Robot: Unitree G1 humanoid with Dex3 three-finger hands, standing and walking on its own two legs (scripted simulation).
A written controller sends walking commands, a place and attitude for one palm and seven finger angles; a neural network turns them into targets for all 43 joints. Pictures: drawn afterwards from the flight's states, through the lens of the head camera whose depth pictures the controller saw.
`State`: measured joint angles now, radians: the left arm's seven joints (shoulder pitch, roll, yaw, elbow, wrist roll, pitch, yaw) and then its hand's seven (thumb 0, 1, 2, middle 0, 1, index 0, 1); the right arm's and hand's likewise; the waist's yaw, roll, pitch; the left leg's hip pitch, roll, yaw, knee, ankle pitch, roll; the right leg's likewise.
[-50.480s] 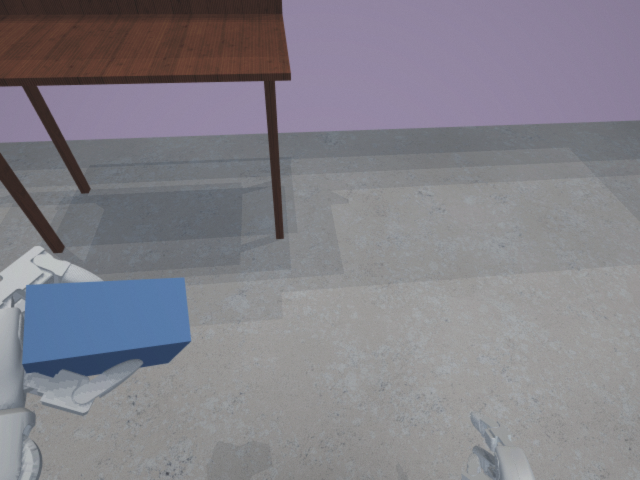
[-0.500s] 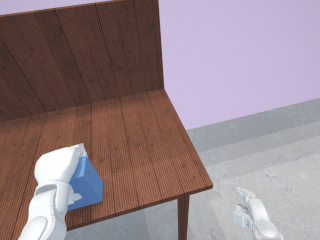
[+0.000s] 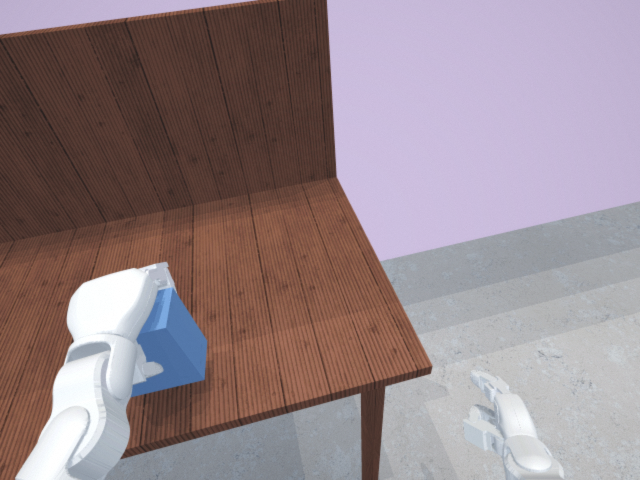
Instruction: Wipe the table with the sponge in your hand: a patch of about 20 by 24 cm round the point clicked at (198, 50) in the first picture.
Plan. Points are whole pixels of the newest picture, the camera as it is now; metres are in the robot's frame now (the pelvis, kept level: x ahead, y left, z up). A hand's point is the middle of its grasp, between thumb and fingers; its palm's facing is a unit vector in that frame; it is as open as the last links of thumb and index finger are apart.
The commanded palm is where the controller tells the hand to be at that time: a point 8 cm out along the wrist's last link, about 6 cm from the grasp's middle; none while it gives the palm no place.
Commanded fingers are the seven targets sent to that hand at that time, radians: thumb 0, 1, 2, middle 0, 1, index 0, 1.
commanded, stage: lift the sponge slowly off the table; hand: left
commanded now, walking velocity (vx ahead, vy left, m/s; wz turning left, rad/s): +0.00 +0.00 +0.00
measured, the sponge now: (155, 352) +0.23 +0.27 +0.05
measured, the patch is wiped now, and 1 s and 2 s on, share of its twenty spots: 1.00 1.00 1.00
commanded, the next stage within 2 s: bring the sponge back beside the body in 1.02 s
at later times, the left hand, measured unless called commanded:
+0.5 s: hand (135, 310) +0.24 +0.26 +0.14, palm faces +0.14 -0.12 -0.98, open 10.1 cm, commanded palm +0.20 +0.26 +0.21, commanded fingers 0.00 0.10 1.30 -1.20 -1.60 -1.20 -1.60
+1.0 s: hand (128, 289) +0.24 +0.26 +0.17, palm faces +0.19 -0.11 -0.98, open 10.1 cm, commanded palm +0.20 +0.26 +0.24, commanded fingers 0.00 0.10 1.30 -1.20 -1.60 -1.20 -1.60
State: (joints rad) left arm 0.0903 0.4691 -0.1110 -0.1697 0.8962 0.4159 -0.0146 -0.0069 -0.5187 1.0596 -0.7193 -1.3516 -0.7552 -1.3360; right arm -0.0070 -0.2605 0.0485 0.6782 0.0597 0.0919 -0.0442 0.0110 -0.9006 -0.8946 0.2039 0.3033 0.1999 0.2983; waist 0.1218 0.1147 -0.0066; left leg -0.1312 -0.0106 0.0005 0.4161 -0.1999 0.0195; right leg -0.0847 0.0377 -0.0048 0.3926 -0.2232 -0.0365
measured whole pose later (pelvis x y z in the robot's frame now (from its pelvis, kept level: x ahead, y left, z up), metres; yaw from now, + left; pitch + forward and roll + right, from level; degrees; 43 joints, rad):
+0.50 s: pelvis -0.01 +0.00 +0.00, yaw +0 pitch -5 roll +0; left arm 0.02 0.49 -0.12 -0.25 0.87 0.49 -0.07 -0.01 -0.52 1.06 -0.72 -1.35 -0.76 -1.33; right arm -0.03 -0.26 0.07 0.66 0.07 0.10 -0.04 0.01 -0.90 -0.89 0.20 0.30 0.20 0.30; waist 0.13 0.12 -0.01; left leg -0.14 -0.01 0.00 0.41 -0.19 0.02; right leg -0.10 0.03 -0.01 0.40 -0.22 -0.04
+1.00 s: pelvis -0.01 -0.01 +0.00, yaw +0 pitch -5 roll +0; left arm -0.04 0.55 -0.08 -0.28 0.83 0.50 -0.11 -0.01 -0.52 1.06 -0.72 -1.35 -0.76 -1.33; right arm -0.02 -0.28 0.07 0.65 0.08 0.09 -0.06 0.01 -0.90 -0.89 0.20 0.30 0.20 0.30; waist 0.13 0.13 -0.02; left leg -0.16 -0.01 -0.01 0.43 -0.19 0.01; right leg -0.12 0.04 -0.01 0.43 -0.22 -0.05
